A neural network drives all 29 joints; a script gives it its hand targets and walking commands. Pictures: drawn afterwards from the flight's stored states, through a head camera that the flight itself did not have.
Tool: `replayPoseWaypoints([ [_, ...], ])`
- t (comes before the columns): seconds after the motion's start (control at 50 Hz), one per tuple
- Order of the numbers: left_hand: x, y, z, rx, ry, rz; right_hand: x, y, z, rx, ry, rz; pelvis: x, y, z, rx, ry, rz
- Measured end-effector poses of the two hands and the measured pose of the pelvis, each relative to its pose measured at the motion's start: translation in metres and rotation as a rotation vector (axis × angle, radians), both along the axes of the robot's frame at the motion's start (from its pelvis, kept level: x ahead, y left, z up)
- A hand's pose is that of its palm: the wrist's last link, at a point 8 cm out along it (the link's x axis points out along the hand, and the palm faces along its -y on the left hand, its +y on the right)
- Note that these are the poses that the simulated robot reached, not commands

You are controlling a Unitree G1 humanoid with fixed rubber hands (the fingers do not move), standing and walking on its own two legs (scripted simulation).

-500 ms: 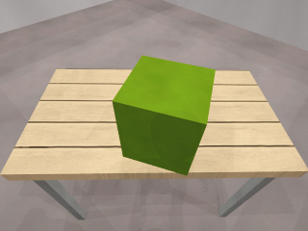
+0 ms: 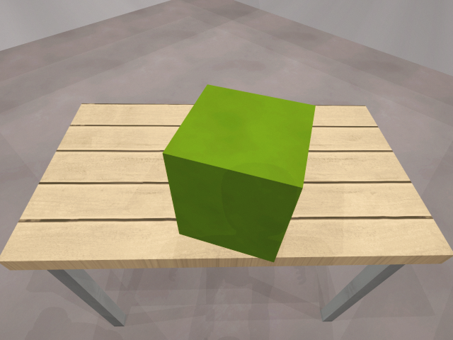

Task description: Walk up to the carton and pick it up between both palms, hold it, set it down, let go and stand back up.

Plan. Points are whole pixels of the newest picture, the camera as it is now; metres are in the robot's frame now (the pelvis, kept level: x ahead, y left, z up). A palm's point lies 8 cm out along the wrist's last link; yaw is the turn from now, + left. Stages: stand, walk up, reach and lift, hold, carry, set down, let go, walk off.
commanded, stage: stand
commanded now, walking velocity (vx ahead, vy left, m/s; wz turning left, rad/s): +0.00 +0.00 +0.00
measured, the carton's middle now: (241, 175) +0.41 -0.02 +0.05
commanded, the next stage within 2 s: walk up in 0.04 s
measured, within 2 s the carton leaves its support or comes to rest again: neither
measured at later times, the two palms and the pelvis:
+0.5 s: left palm out of the picture +0.07 +0.27 -0.12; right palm out of the picture +0.05 -0.33 -0.13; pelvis +0.02 -0.03 -0.01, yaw -2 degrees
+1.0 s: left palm out of the picture +0.15 +0.22 -0.12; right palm out of the picture +0.15 -0.36 -0.11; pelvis +0.06 -0.06 -0.01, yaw -3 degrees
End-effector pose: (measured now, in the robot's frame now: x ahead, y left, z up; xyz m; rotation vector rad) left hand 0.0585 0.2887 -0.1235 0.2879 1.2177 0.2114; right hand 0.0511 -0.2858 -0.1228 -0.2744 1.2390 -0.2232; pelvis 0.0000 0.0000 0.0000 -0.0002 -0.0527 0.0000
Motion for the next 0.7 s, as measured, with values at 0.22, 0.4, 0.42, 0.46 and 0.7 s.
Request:
replayPoseWaypoints([
  [0.22,-0.001,-0.001,0.000,0.000,0.009,0.004,-0.004,0.000,-0.001,0.001,0.017,-0.006,0.002,-0.001,0.000,0.000,0.000,-0.002],
  [0.4,0.004,-0.001,-0.003,0.024,0.026,-0.022,-0.007,-0.022,-0.002,-0.045,-0.022,-0.019,0.012,-0.015,-0.009,0.030,0.007,-0.034],
  [0.42,0.006,-0.003,-0.003,0.031,0.028,-0.028,-0.007,-0.027,-0.003,-0.049,-0.023,-0.022,0.014,-0.019,-0.010,0.032,0.008,-0.041],
  [0.46,0.009,-0.009,-0.002,0.041,0.028,-0.037,-0.006,-0.038,-0.004,-0.052,-0.018,-0.025,0.018,-0.027,-0.011,0.019,0.007,-0.043],
  [0.7,0.038,-0.035,-0.008,0.007,0.006,-0.025,0.039,-0.060,0.003,-0.097,-0.043,0.018,0.042,-0.038,-0.014,-0.007,0.000,-0.027],
])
